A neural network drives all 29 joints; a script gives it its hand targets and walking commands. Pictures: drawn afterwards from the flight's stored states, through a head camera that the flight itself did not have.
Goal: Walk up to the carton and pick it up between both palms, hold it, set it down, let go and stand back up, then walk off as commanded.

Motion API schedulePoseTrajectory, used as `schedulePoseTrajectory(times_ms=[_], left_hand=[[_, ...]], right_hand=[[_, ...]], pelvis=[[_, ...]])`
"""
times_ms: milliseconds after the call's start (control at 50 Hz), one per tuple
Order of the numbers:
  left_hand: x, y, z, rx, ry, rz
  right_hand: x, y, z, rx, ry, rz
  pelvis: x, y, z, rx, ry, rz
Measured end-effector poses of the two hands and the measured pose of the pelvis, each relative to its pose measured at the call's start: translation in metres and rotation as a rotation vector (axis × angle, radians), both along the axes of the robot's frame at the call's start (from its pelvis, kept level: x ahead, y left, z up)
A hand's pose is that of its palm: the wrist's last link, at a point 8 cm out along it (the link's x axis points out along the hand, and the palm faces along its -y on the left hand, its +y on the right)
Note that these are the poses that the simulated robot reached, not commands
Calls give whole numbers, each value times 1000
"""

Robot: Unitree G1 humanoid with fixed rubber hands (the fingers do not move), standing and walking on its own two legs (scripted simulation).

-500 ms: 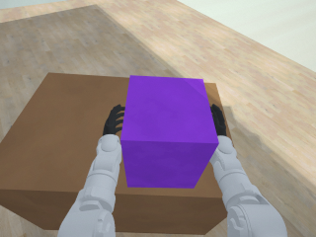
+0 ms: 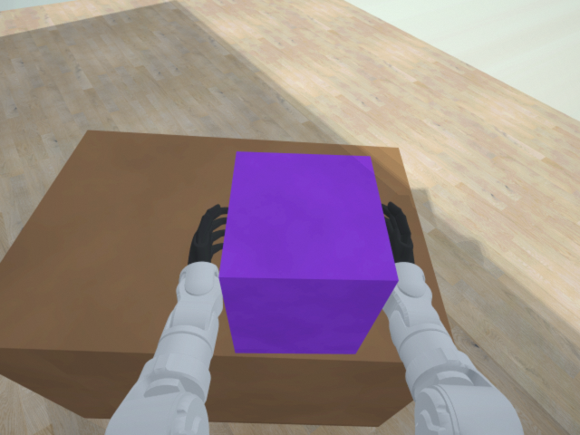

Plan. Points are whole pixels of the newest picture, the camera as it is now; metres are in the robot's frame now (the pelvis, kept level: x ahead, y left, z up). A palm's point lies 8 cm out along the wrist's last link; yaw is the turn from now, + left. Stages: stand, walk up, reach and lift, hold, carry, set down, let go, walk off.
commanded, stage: set down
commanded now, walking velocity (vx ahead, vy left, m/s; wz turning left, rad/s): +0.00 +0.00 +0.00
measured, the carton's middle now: (299, 259) +0.36 +0.00 +0.01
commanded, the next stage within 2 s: none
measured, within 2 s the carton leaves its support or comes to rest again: rests again in 0.76 s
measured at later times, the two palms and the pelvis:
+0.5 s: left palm (206, 266) +0.35 +0.14 +0.00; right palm (392, 263) +0.36 -0.15 +0.02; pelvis +0.01 +0.00 +0.00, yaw +0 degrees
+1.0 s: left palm (207, 277) +0.34 +0.14 -0.03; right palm (387, 273) +0.36 -0.15 -0.01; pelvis +0.01 +0.00 +0.00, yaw +0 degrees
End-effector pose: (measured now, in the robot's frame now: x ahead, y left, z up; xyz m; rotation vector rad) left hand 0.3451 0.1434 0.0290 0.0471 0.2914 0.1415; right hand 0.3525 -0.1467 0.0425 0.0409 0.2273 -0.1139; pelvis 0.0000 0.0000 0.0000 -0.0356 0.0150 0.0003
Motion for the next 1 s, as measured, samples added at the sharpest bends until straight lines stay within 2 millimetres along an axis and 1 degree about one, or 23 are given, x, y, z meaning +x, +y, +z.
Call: schedulePoseTrajectory(times_ms=[220, 420, 620, 820, 1000], left_hand=[[-3, 1, -11, -15, 17, 8], [0, 0, -21, -21, 17, 8], [3, -1, -35, -25, 29, 11], [1, -1, -51, -35, 41, 22], [-1, 1, -56, -42, 14, 30]], right_hand=[[-1, 1, -9, -9, 19, 6], [2, 0, -18, -18, 20, 9], [4, -1, -35, -11, 32, 6], [3, -1, -53, -2, 46, 10], [4, 0, -55, -11, 18, 23]], pelvis=[[1, 0, 0, 0, 8, 0], [5, 0, 0, 0, 40, -1], [9, 0, 0, 0, 80, -3], [14, 0, -1, 0, 123, -4], [14, -1, -1, 1, 146, -5]])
